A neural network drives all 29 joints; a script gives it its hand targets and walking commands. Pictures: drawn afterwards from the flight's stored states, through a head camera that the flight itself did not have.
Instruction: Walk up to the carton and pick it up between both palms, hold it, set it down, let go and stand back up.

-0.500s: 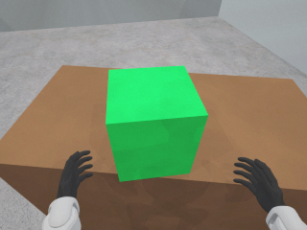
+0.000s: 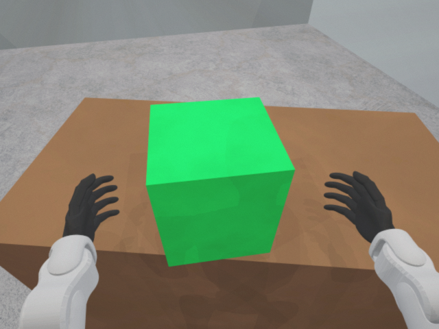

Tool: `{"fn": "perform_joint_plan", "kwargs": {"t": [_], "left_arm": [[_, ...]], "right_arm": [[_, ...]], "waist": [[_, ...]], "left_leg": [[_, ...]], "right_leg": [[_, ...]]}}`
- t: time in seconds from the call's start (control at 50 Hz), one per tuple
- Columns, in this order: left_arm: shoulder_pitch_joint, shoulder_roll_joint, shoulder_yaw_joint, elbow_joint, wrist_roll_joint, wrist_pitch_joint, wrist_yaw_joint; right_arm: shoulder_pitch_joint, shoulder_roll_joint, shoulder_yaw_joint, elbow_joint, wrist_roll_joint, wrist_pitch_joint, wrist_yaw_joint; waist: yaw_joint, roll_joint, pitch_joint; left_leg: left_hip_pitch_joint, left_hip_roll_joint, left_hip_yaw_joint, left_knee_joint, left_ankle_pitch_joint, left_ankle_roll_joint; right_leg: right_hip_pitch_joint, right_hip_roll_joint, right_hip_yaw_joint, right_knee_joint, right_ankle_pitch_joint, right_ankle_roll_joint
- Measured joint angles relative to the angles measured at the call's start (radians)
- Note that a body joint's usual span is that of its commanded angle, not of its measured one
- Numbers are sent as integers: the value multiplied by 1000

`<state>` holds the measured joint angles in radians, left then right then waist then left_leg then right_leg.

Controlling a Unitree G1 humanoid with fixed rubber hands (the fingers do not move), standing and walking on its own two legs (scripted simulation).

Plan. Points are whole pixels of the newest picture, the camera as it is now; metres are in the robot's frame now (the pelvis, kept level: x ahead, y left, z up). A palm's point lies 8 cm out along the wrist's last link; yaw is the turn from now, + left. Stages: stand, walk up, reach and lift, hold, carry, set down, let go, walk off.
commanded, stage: reach and lift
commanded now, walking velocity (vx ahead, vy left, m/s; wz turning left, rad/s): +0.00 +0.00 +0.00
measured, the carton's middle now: (213, 182) +0.39 +0.06 +0.08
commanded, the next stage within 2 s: none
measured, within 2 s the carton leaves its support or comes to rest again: neither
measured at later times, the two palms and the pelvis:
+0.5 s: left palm (80, 184) +0.29 +0.24 +0.17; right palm (365, 166) +0.36 -0.19 +0.17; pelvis -0.01 +0.00 +0.00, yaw +0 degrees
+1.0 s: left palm (72, 137) +0.34 +0.26 +0.22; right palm (354, 115) +0.42 -0.17 +0.23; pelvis +0.00 +0.00 +0.00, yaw +1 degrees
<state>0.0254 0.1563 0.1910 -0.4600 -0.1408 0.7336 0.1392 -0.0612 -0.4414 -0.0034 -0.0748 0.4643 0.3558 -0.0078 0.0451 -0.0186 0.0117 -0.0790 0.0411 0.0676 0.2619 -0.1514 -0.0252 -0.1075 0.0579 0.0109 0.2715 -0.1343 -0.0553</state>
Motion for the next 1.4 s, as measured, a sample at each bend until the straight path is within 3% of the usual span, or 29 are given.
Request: {"fn": "perform_joint_plan", "kwargs": {"t": [0.3,0.68,0.94,1.24,1.4], "left_arm": [[-234,12,49,120,18,137,8],[-499,58,64,324,4,180,19],[-669,103,56,488,-10,178,15],[-894,150,17,755,-40,137,22],[-875,130,13,822,1,59,-4]], "right_arm": [[-275,-41,42,200,38,75,3],[-567,-77,88,445,65,111,7],[-751,-103,121,616,95,121,10],[-987,-98,137,875,92,123,34],[-987,-73,138,955,68,72,39]], "waist": [[-4,-8,-51],[18,5,-86],[36,15,-105],[62,26,-121],[53,29,-95]], "left_leg": [[-40,-4,-4,15,6,2],[-98,-3,-18,42,-1,1],[-126,-1,-36,63,-13,-1],[-173,-3,-55,88,-17,2],[-145,-8,-70,74,-12,3]], "right_leg": [[-45,-2,3,24,2,1],[-92,0,-2,36,0,2],[-104,3,-13,31,-2,2],[-133,3,-25,30,2,5],[-95,-1,-35,7,7,6]]}}
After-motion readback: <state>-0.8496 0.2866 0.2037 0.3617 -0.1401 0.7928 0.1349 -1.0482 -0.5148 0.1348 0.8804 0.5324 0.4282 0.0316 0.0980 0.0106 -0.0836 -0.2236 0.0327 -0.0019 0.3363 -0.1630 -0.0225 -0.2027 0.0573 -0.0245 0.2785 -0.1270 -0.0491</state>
